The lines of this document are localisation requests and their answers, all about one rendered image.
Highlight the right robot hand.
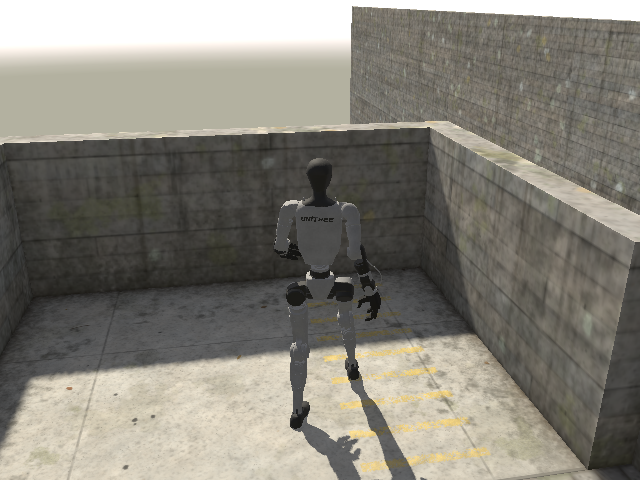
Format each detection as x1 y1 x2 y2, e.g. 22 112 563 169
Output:
357 289 381 321

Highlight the left robot hand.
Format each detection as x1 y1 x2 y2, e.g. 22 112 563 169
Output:
280 243 302 260

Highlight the robot right forearm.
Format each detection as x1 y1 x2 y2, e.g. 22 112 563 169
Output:
354 244 377 296

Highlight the robot right foot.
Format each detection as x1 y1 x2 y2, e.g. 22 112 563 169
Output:
345 358 359 380

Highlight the robot left forearm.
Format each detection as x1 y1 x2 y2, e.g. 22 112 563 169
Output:
273 238 289 256

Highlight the left robot upper arm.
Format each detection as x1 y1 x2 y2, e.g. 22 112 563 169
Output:
274 200 299 252

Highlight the right robot upper arm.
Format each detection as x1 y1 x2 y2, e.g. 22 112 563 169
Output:
340 202 362 260

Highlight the robot left shin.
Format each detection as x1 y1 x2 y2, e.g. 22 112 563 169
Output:
290 343 307 414

